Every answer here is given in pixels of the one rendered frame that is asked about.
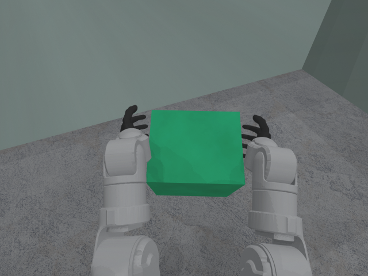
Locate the left robot hand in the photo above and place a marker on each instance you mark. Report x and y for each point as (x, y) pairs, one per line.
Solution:
(128, 120)

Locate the left robot upper arm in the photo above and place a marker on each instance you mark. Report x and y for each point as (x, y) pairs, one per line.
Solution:
(126, 256)

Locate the right robot forearm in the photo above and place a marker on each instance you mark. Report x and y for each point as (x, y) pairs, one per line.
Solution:
(274, 199)

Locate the left robot forearm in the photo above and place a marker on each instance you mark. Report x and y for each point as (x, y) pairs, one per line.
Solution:
(124, 176)

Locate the right robot upper arm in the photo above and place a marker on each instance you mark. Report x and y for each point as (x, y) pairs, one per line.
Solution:
(261, 259)

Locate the carton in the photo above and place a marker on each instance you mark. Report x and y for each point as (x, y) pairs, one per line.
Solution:
(195, 153)

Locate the right robot hand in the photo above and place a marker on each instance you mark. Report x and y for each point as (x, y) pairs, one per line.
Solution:
(263, 131)

